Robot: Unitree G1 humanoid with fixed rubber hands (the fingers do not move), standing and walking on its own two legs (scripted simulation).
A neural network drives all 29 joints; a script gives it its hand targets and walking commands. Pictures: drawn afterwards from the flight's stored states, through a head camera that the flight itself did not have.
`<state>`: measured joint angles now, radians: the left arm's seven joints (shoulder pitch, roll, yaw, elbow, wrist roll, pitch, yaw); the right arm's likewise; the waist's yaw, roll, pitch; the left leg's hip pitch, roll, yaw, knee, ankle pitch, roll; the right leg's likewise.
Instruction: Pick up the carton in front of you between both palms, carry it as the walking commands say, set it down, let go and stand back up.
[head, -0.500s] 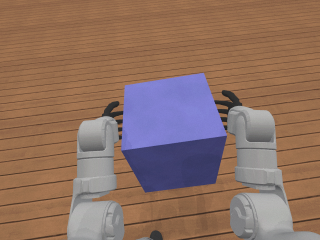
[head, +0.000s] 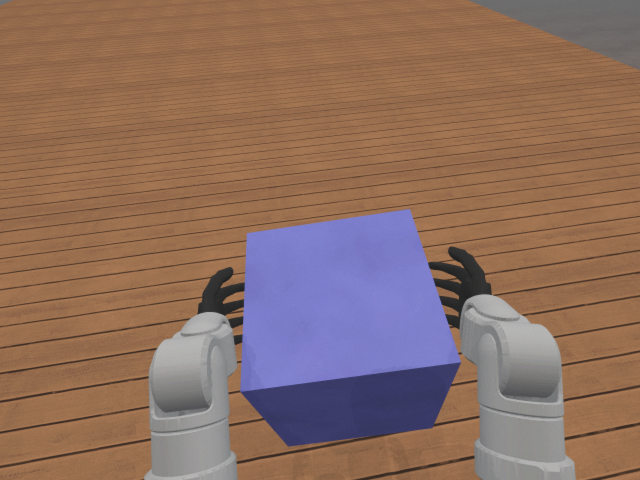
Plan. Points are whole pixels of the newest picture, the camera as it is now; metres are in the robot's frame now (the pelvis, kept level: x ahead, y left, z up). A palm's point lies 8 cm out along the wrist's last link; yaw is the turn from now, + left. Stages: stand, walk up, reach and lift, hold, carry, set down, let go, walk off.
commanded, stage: carry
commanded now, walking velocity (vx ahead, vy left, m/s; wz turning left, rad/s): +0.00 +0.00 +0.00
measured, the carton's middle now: (344, 336) +0.30 -0.01 +0.03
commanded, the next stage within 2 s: none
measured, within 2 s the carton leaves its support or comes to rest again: neither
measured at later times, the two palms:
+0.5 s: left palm (228, 235) +0.44 +0.16 +0.11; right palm (424, 213) +0.45 -0.13 +0.12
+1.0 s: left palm (226, 230) +0.46 +0.17 +0.10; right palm (417, 214) +0.46 -0.13 +0.11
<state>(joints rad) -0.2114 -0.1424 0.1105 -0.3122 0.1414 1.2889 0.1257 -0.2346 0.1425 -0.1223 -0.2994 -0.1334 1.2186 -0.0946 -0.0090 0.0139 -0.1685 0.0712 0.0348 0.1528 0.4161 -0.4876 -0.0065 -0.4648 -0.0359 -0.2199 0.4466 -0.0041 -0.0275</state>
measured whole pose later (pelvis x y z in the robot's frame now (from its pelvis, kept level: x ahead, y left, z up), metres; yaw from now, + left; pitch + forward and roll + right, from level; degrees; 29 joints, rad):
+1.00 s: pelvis +0.19 +0.02 +0.01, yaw -1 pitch +2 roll +0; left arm -0.21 -0.14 0.11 -0.23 0.16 1.27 0.12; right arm -0.23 0.14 -0.12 -0.23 -0.15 1.20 -0.10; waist 0.00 -0.01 -0.15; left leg -0.33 0.06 0.20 0.57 -0.28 0.03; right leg -0.22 -0.08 -0.17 0.55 -0.37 0.01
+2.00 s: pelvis +0.14 +0.02 +0.01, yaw -1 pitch +2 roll +0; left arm -0.28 -0.16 0.21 0.27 0.28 0.70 0.04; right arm -0.28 0.16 -0.23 0.27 -0.28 0.66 -0.03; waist 0.00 0.00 -0.09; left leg -0.36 0.07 0.20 0.51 -0.17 0.04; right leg -0.27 -0.06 -0.17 0.53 -0.29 0.00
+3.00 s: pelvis +0.11 +0.02 -0.01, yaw -8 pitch +5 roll +0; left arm -0.67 -0.22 0.59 0.57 0.52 0.43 0.01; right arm -0.69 0.19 -0.58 0.65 -0.52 0.39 0.01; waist 0.04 -0.03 0.13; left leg -0.55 -0.03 -0.03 0.68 -0.22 0.01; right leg -0.50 0.05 0.07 0.72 -0.30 -0.01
